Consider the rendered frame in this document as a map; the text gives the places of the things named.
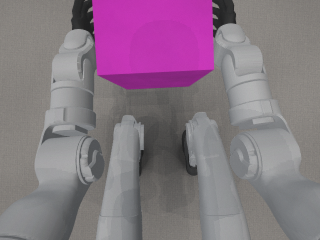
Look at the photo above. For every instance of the left robot foot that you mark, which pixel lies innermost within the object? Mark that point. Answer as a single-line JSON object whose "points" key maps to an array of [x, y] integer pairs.
{"points": [[140, 162]]}

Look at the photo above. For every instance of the right robot hand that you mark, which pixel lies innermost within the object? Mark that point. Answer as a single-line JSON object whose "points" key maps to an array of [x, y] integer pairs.
{"points": [[225, 14]]}

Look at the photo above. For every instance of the carton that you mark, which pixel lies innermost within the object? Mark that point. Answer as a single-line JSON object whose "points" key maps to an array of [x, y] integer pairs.
{"points": [[146, 44]]}

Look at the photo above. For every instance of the left robot forearm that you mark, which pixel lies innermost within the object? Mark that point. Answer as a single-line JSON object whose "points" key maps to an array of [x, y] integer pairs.
{"points": [[72, 89]]}

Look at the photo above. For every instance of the right robot upper arm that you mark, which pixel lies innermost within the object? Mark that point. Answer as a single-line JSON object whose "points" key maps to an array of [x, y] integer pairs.
{"points": [[270, 160]]}

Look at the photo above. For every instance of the robot right thigh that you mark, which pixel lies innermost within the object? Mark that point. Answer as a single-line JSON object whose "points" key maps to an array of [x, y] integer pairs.
{"points": [[222, 216]]}

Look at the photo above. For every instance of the left robot hand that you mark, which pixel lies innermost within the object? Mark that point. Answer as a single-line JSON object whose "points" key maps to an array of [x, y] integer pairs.
{"points": [[81, 17]]}

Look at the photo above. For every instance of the right robot forearm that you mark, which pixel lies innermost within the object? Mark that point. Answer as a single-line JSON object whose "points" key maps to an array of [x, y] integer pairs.
{"points": [[246, 81]]}

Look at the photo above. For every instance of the left robot upper arm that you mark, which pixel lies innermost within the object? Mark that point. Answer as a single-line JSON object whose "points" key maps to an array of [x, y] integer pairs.
{"points": [[65, 168]]}

